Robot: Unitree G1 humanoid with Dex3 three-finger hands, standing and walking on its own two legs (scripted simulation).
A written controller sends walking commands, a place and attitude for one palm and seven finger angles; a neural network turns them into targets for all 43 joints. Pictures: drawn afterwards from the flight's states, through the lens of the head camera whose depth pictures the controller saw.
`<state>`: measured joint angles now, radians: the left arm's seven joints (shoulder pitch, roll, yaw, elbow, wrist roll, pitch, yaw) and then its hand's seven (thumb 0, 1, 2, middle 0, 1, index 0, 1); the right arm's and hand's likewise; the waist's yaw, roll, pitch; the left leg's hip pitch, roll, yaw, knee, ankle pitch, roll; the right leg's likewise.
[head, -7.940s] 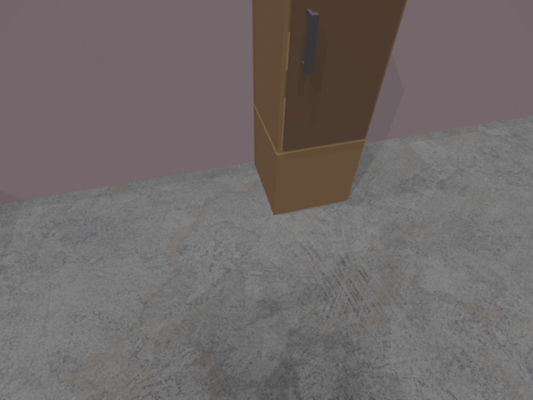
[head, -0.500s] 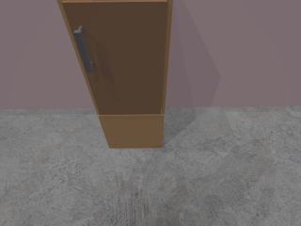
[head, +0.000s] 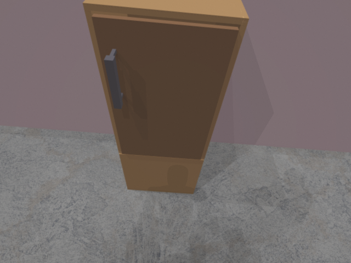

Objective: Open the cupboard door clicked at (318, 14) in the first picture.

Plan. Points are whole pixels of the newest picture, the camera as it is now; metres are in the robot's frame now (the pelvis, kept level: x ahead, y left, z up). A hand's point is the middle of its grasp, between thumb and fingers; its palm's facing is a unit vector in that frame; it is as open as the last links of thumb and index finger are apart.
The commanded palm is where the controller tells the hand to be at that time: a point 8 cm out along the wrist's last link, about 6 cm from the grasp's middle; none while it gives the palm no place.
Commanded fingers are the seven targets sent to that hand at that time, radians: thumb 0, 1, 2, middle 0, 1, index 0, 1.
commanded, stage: come to a stop and stand still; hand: left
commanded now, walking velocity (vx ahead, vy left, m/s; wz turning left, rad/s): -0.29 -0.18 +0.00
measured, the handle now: (116, 80) +0.56 +0.24 +0.08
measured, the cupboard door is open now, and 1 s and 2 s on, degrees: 0 0 0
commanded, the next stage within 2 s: look again from close up in 1.30 s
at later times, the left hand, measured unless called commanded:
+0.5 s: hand out of the picture +0.07 +0.11 -0.14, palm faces +0.00 -0.95 -0.30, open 7.4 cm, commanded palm none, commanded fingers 0.00 0.90 0.90 -0.20 -0.30 -0.20 -0.30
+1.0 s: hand out of the picture -0.04 +0.16 -0.18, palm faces +0.05 -0.98 -0.21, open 7.4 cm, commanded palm none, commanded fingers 0.00 0.90 0.90 -0.20 -0.30 -0.20 -0.30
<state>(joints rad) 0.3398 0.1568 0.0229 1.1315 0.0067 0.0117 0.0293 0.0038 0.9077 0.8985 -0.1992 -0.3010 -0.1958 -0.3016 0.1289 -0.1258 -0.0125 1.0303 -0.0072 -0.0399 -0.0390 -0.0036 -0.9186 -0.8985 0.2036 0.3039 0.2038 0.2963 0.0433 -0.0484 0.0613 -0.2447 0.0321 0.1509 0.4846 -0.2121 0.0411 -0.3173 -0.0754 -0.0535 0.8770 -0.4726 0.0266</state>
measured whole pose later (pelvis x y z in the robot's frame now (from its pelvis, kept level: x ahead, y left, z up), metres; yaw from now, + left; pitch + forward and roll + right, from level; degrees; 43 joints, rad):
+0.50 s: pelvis -0.01 -0.08 +0.00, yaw -2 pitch -1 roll +3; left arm 0.19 0.15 0.03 0.97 0.02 0.02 0.03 0.00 0.90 0.90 -0.20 -0.30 -0.20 -0.30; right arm 0.22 -0.24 -0.08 1.03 -0.02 0.07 0.00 0.01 -0.91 -0.90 0.20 0.30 0.20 0.30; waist -0.01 0.05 0.05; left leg -0.43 0.00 0.00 1.05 -0.39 -0.04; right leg -0.27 -0.06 -0.05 0.53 -0.25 -0.03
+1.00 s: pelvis -0.03 -0.03 +0.00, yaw -1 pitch +0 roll +2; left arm 0.30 0.21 0.03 1.10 0.02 0.04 0.02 0.00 0.91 0.90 -0.20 -0.30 -0.20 -0.30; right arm 0.25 -0.14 -0.01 1.07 -0.01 0.01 -0.04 0.01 -0.92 -0.90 0.20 0.30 0.20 0.30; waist 0.04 -0.06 0.00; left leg -0.15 -0.01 0.03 0.43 -0.29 0.00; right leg -0.27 -0.07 -0.04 0.56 -0.27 0.01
